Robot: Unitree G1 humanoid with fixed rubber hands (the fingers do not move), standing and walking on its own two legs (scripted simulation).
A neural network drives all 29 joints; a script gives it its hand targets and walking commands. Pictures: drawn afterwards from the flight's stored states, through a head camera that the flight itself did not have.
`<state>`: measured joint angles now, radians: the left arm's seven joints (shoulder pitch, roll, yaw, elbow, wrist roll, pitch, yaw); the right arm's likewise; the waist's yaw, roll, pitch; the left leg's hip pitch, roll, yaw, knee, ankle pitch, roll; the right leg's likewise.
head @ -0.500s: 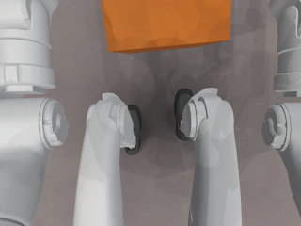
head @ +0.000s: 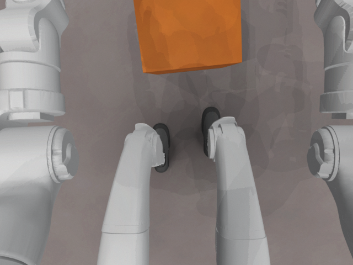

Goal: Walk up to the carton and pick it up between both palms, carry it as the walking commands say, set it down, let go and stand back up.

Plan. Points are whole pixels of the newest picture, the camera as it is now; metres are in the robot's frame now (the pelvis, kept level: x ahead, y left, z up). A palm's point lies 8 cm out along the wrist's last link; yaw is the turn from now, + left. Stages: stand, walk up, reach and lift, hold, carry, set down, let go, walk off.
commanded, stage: set down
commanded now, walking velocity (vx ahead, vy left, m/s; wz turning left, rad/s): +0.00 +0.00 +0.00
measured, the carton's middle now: (187, 32) +0.54 -0.02 -0.46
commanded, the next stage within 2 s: let go in 0.14 s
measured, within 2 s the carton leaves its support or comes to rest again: neither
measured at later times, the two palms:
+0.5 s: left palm (4, 60) +0.43 +0.23 -0.05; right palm out of the picture +0.42 -0.25 -0.05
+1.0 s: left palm out of the picture +0.30 +0.25 +0.09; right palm out of the picture +0.27 -0.24 +0.07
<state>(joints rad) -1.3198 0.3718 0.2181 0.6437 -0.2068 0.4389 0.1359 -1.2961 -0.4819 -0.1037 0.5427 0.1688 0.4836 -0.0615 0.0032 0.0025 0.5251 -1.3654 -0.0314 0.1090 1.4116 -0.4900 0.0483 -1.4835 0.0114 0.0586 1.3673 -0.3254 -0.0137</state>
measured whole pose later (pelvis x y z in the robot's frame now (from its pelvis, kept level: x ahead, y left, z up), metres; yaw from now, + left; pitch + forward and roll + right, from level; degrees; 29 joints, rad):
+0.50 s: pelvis +0.02 +0.01 +0.07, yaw -2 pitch +18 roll +2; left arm -0.70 0.35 0.18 0.36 -0.20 0.39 0.03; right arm -0.67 -0.48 -0.10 0.26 0.15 0.41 -0.02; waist 0.00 0.01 0.52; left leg -1.00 -0.03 0.10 1.11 -0.41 0.05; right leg -1.11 0.02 0.06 1.05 -0.25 0.00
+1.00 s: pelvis +0.08 +0.02 +0.14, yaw -3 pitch +3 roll -1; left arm 0.07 0.15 0.15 0.38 -0.06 0.16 -0.07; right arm 0.08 -0.27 -0.10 0.40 -0.03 0.17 0.06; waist 0.01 0.05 0.11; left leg -0.43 -0.03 0.07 0.76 -0.39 0.05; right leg -0.52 0.02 0.05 0.71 -0.24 0.02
